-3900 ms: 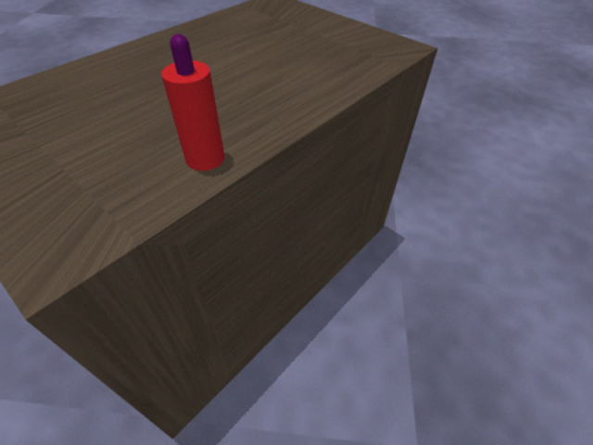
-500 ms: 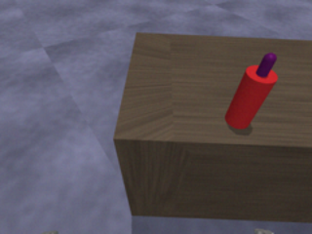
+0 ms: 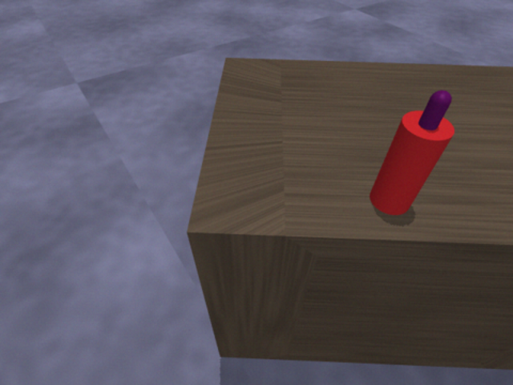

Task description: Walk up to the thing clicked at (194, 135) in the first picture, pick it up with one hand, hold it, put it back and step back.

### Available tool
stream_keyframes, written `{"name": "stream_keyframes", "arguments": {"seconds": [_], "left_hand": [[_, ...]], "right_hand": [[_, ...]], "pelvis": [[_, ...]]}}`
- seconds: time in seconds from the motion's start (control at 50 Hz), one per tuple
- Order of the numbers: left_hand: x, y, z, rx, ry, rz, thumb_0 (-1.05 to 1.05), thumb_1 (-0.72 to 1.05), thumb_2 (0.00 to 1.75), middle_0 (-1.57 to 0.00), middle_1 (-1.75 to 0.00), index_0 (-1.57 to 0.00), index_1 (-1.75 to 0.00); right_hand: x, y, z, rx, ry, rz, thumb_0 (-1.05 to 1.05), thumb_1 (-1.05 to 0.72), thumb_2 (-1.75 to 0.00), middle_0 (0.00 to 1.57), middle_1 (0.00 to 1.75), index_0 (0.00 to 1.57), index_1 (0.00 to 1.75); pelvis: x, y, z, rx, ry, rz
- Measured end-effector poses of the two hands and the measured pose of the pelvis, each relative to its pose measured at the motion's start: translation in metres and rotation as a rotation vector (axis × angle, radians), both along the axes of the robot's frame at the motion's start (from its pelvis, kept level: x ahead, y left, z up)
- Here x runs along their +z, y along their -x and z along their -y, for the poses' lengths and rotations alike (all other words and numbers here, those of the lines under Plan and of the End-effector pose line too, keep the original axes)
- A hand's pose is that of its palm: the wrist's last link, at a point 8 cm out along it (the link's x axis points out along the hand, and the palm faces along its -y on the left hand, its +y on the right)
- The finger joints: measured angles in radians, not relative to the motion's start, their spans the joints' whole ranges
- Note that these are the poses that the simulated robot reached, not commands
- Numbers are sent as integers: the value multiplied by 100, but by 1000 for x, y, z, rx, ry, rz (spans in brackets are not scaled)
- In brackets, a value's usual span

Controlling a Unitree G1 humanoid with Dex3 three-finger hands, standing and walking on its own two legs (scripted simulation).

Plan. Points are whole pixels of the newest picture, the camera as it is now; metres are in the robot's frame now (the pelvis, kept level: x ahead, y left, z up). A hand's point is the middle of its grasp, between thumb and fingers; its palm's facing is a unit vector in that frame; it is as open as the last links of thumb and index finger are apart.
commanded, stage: walk up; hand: right
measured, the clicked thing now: (412, 154) +0.44 -0.25 +0.13
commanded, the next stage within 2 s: stand in 0.20 s
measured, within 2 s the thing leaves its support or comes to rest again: neither
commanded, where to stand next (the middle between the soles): +0.05 -0.02 m, yaw -3 degrees
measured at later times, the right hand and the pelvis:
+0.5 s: hand out of the picture +0.08 -0.26 -0.15, palm faces -0.01 +0.94 -0.34, open 7.3 cm; pelvis +0.00 -0.01 +0.00, yaw +0 degrees
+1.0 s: hand out of the picture +0.06 -0.27 -0.16, palm faces -0.02 +0.94 -0.33, open 7.3 cm; pelvis -0.01 -0.02 +0.00, yaw +0 degrees
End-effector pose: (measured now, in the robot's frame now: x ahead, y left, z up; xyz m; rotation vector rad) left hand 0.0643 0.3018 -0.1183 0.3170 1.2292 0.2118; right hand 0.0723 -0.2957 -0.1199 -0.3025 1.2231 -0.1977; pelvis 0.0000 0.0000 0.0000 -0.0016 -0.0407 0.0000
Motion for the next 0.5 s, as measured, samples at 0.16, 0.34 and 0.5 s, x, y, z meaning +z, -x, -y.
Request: {"name": "stream_keyframes", "arguments": {"seconds": [0.16,0.34,0.5], "left_hand": [[0,-9,4,-3,4,12,1,91,90,-20,-30,-21,-30],[0,-16,8,-14,8,10,1,91,90,-20,-30,-20,-30],[1,-13,13,-22,14,6,1,91,90,-20,-30,-20,-30]], "right_hand": [[2,-5,2,-2,4,6,0,-90,-90,20,30,21,30],[4,-10,4,1,11,21,0,-90,-90,20,30,21,30],[5,-6,6,4,9,18,0,-90,-90,20,30,21,30]], "pelvis": [[1,-3,2,0,0,-3],[2,-2,3,-5,-1,-7],[3,3,6,-6,-1,-7]]}}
